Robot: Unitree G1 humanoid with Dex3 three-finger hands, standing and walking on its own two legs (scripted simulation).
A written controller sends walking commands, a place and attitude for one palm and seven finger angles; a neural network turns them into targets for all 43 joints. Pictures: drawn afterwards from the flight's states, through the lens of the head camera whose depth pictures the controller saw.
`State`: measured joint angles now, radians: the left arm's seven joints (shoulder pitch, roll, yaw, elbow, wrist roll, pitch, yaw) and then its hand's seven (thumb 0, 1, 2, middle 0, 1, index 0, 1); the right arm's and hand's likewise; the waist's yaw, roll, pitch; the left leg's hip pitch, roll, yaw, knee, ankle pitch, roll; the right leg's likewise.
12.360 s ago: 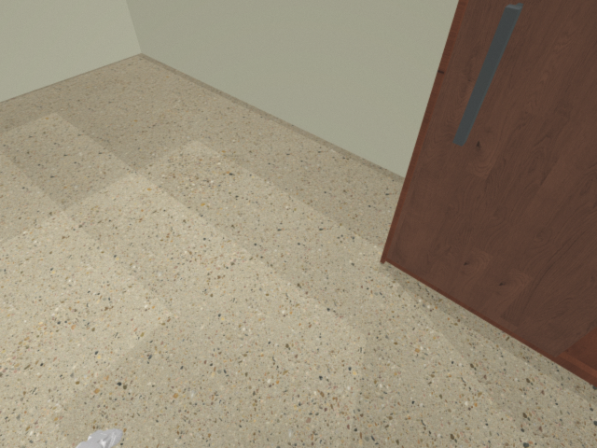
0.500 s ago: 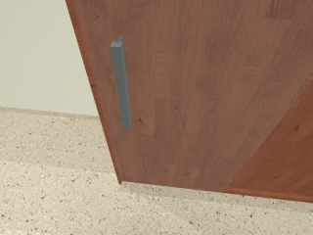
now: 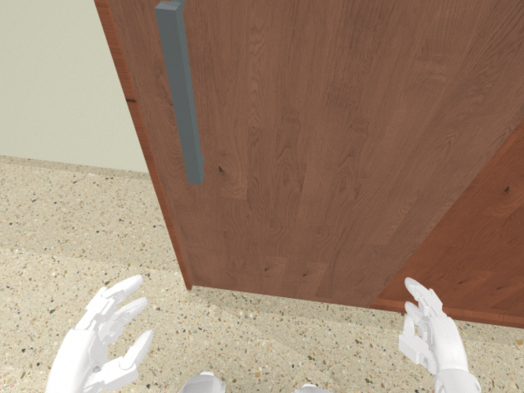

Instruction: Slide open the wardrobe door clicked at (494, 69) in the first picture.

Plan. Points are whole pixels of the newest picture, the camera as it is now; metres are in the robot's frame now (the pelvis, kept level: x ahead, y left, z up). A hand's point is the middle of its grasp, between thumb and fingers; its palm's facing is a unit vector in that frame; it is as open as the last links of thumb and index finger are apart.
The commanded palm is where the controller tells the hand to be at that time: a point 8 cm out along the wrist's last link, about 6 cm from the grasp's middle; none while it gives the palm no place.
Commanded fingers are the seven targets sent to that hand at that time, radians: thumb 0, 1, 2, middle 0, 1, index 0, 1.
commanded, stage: raise the hand with hooked fingers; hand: left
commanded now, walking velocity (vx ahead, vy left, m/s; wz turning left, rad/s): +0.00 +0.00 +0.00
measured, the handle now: (189, 105) +0.53 +0.17 +0.16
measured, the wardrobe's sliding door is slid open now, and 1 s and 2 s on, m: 0.00 0.00 0.00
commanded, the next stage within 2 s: move the hooked fingers beside the handle in 1.64 s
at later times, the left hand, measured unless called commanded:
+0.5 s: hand (68, 279) +0.22 +0.25 +0.12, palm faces +0.11 -0.99 -0.09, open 11.8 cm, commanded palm +0.19 +0.30 +0.12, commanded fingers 0.00 -0.24 0.41 -0.28 -1.03 -0.28 -1.03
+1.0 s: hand (23, 223) +0.26 +0.30 +0.17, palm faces +0.06 -1.00 -0.08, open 13.9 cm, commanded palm +0.23 +0.35 +0.18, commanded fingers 0.00 -0.50 0.30 -0.30 -1.20 -0.30 -1.20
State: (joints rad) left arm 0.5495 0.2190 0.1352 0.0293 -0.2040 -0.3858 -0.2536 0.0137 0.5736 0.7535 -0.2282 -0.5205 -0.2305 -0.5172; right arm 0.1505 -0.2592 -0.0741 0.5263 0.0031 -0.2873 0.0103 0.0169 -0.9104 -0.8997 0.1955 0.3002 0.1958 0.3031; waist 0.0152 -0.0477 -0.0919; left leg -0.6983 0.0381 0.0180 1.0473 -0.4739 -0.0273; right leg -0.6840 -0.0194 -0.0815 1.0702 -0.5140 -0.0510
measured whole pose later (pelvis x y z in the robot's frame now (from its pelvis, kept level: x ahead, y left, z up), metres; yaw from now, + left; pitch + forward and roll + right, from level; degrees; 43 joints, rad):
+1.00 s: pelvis +0.01 +0.04 +0.05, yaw +1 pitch +0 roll -2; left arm 0.08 0.41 0.36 0.08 -0.34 -0.01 -0.40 -0.01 -0.48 0.31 -0.30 -1.19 -0.30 -1.19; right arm 0.20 -0.24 0.09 0.63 0.05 -0.30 -0.13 0.02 -0.90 -0.90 0.20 0.30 0.20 0.30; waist 0.06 0.03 0.00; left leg -0.37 0.01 0.01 0.71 -0.34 0.02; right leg -0.31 -0.03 -0.09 0.65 -0.34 0.00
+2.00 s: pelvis +0.00 +0.01 +0.06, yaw +0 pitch -2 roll -1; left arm -0.14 0.43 0.39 0.31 -0.32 0.01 -0.41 -0.01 -0.50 0.30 -0.30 -1.20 -0.30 -1.20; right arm 0.21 -0.28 0.05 0.68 0.07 -0.25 -0.14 0.02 -0.90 -0.90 0.20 0.30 0.20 0.30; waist 0.03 0.03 0.01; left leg -0.32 0.04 0.01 0.63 -0.28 -0.01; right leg -0.29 0.00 -0.09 0.61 -0.30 -0.03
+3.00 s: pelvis +0.02 +0.02 +0.06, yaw -1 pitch +4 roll +0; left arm -0.52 0.43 0.32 0.65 -0.21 -0.05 -0.30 -0.01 -0.50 0.30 -0.30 -1.20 -0.30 -1.20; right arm 0.27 -0.27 0.03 0.69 0.06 -0.16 -0.11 0.02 -0.90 -0.90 0.20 0.30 0.20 0.30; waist -0.04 0.01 -0.03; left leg -0.40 0.03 0.03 0.64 -0.31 0.00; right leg -0.37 0.00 -0.07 0.62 -0.31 -0.02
